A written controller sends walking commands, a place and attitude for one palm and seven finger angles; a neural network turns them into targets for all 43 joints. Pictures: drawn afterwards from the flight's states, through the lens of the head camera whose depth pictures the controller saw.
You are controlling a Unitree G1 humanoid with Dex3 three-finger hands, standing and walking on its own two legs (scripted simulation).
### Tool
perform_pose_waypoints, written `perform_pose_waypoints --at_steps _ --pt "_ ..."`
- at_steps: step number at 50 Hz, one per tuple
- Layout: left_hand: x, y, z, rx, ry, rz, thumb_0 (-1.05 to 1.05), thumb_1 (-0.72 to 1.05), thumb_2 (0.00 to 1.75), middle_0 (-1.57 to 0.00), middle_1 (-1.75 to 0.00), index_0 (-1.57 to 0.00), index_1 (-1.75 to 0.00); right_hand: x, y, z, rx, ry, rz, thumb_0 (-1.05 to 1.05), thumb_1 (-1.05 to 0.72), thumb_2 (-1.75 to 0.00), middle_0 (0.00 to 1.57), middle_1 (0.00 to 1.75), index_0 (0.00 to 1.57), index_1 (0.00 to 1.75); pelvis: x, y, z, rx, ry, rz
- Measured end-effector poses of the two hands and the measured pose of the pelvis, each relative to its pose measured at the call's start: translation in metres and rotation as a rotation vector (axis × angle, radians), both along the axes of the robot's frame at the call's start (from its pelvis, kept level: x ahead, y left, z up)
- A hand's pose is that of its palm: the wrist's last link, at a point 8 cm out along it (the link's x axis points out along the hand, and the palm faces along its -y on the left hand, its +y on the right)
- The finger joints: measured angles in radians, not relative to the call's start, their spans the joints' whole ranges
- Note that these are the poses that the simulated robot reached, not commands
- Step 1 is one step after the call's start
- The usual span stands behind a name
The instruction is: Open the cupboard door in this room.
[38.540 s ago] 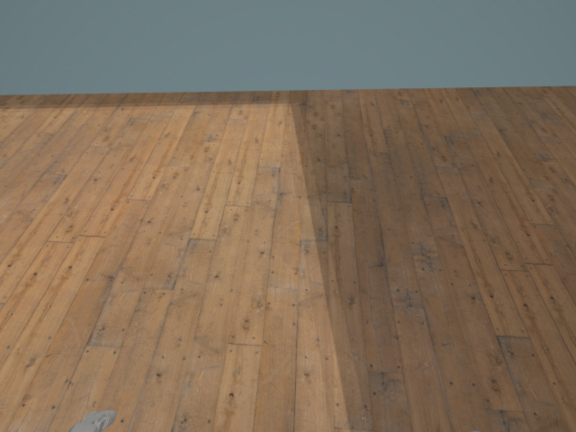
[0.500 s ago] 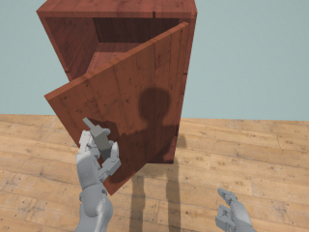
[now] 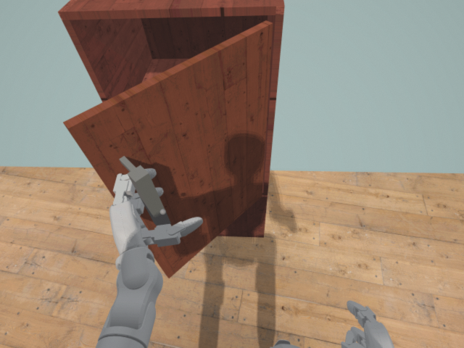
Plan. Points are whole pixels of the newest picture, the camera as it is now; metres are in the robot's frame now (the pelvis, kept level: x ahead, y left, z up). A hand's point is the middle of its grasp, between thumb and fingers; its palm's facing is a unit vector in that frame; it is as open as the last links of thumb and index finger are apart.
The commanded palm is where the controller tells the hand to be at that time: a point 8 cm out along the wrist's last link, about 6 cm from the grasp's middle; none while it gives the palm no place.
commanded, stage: open thumb and fingers to let go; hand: left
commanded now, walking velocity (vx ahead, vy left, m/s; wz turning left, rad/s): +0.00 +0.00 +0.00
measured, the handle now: (145, 194) +0.36 +0.18 +0.06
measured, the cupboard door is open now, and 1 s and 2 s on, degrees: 47 46 46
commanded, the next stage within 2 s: slide the hand sideways off the handle in 0.32 s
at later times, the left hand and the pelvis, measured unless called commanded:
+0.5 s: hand (154, 212) +0.33 +0.15 +0.06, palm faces +0.23 -0.97 -0.06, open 15.3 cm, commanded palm +0.29 +0.19 +0.06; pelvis -0.01 +0.04 +0.00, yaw +0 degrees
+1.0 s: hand (144, 242) +0.28 +0.16 +0.05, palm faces -0.07 -1.00 -0.04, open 16.4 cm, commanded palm +0.25 +0.22 +0.06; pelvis +0.01 +0.05 -0.01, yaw -1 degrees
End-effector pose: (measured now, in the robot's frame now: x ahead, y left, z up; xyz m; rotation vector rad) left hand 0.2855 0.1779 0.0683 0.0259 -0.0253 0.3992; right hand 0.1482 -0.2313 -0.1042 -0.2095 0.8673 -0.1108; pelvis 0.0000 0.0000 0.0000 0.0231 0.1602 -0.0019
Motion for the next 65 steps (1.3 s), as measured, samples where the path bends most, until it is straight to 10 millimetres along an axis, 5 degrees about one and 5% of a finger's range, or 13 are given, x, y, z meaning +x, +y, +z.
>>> perform_pose_waypoints --at_steps 8,15,23,28,33,41,52,65 --pt "0.001 0.002 -0.001 -0.017 -0.012 -0.017 -0.01 -0.44 0.33 -0.3 -1.02 -0.27 -1.01 -0.008 0.01 0.005 -0.008 -0.025 -0.002 0.01 -0.91 -0.9 0.2 0.3 0.2 0.3 -0.011 0.01 0.0 -0.004 -0.007 -0.006" --pt "0.006 0.004 -0.002 -0.018 -0.019 -0.041 -0.01 -0.48 0.31 -0.27 -0.73 -0.25 -0.73 -0.009 0.027 0.007 -0.004 -0.037 0.009 0.01 -0.91 -0.9 0.2 0.3 0.2 0.3 -0.014 0.022 0.0 -0.01 -0.006 -0.009" --pt "0.009 0.015 -0.003 0.001 -0.025 -0.07 -0.01 -0.5 0.3 -0.38 -0.6 -0.34 -0.59 -0.005 0.048 0.006 0.002 -0.031 0.044 0.01 -0.91 -0.9 0.2 0.3 0.2 0.3 -0.012 0.035 -0.002 -0.017 -0.001 -0.005" --pt "0.009 0.034 -0.003 0.126 -0.022 -0.347 -0.01 -0.49 0.3 -0.31 -0.48 -0.22 -0.47 -0.006 0.054 0.006 -0.004 -0.046 0.056 0.01 -0.91 -0.9 0.2 0.3 0.2 0.3 -0.011 0.042 -0.005 -0.022 -0.004 0.003" --pt "0.011 0.041 -0.003 0.023 0.018 -0.534 -0.02 -0.5 0.3 -0.23 -0.38 -0.15 -0.37 -0.006 0.056 0.012 -0.001 -0.078 0.033 0.01 -0.91 -0.9 0.2 0.3 0.2 0.3 -0.008 0.05 -0.003 -0.033 -0.021 0.005" --pt "-0.003 0.034 -0.005 -0.048 0.006 -0.498 -0.01 -0.5 0.3 -0.12 -0.32 -0.17 -0.32 0.007 0.064 0.028 0.023 -0.149 0.048 0.01 -0.91 -0.9 0.2 0.3 0.2 0.3 0.003 0.058 -0.002 -0.031 -0.008 -0.014" --pt "-0.029 0.042 -0.011 0.015 0.06 -0.461 -0.01 -0.5 0.3 -0.14 -0.3 -0.14 -0.3 0.034 0.069 0.024 0.043 -0.166 0.068 0.01 -0.91 -0.9 0.2 0.3 0.2 0.3 0.015 0.053 -0.007 -0.037 0.014 -0.013" --pt "-0.051 0.06 -0.009 0.025 0.087 -0.438 -0.01 -0.49 0.3 -0.15 -0.3 -0.15 -0.3 0.051 0.049 0.023 0.022 -0.199 0.074 0.01 -0.91 -0.9 0.2 0.3 0.2 0.3 0.024 0.035 -0.01 -0.036 0.032 0.001"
